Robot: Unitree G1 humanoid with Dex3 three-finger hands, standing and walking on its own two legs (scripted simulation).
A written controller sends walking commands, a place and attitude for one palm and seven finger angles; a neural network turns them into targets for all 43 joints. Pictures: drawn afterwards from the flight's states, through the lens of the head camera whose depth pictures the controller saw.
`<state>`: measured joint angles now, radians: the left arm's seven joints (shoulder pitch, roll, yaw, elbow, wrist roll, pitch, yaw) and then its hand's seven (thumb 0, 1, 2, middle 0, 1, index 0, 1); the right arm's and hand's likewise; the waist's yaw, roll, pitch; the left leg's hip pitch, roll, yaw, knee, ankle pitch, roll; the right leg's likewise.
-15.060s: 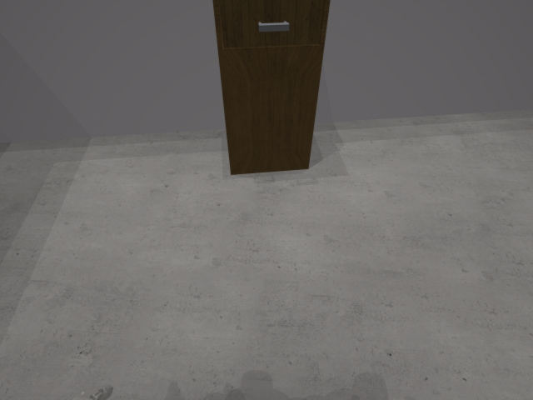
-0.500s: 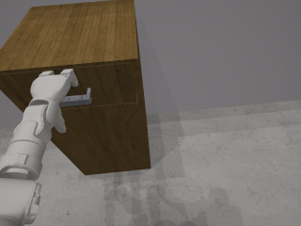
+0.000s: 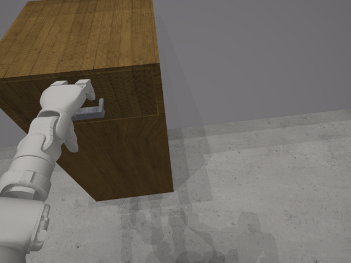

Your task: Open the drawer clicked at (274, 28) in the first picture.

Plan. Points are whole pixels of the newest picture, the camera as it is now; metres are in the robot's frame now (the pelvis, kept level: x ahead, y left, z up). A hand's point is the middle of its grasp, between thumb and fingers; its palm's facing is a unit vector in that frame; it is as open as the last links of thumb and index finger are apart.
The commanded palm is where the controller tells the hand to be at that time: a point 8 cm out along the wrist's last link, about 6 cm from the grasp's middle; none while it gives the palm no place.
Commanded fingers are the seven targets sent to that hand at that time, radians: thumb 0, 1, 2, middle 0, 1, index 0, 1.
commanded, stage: move the hooked fingers above the handle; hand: left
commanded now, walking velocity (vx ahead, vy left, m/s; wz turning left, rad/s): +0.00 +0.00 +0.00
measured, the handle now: (82, 108) +0.50 +0.28 +0.04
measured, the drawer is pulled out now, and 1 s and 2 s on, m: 0.00 0.00 0.00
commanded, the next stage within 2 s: none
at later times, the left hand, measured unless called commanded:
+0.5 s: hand (69, 119) +0.42 +0.27 +0.09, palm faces -0.08 -0.02 -1.00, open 13.8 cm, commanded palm +0.41 +0.27 +0.15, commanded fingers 0.00 -0.50 0.30 -0.30 -1.20 -0.30 -1.20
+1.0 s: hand (88, 108) +0.46 +0.23 +0.09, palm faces -0.04 -0.06 -1.00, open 13.8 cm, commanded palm +0.43 +0.27 +0.15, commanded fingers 0.00 -0.50 0.30 -0.30 -1.20 -0.30 -1.20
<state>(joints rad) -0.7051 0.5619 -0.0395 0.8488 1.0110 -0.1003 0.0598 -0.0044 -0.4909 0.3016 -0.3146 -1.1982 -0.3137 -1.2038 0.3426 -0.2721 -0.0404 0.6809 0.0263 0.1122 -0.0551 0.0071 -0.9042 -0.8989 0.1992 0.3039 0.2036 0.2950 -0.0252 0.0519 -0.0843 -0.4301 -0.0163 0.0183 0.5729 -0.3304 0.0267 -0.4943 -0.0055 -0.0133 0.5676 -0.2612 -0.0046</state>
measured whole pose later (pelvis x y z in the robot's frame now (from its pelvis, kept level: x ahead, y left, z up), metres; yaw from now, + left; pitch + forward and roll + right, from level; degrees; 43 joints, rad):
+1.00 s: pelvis +0.01 +0.00 +0.00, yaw -1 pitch +12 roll +0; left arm -0.71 0.53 0.01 0.82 1.02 -0.17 0.09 0.00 -0.49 0.30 -0.33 -1.21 -0.32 -1.20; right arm 0.33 -0.26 -0.04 0.68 0.02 0.11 -0.06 0.01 -0.90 -0.90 0.20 0.30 0.20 0.29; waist -0.04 0.05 -0.09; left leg -0.45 -0.01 0.02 0.60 -0.35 0.03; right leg -0.51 0.00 -0.01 0.59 -0.28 0.00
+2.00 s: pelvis +0.00 +0.00 +0.00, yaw +1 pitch +10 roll +0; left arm -0.71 0.57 -0.09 0.81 0.99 -0.14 0.02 -0.01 -0.49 0.30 -0.32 -1.20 -0.32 -1.21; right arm 0.33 -0.29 -0.05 0.69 0.02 0.09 -0.08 0.01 -0.90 -0.90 0.20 0.30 0.20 0.30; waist -0.02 0.04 -0.07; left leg -0.43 -0.02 -0.01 0.59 -0.34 0.02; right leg -0.48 -0.01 -0.04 0.57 -0.27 -0.01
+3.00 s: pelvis -0.01 +0.00 +0.00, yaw -2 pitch +11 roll +0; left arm -0.78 0.57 0.02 1.00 1.04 0.01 0.15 0.00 -0.49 0.30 -0.37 -1.24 -0.36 -1.26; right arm 0.27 -0.24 0.01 0.69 0.04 0.12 -0.06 0.01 -0.90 -0.90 0.20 0.30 0.20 0.30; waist -0.05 0.07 -0.10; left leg -0.43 -0.01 0.05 0.56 -0.32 0.03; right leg -0.51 0.00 0.02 0.56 -0.24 0.00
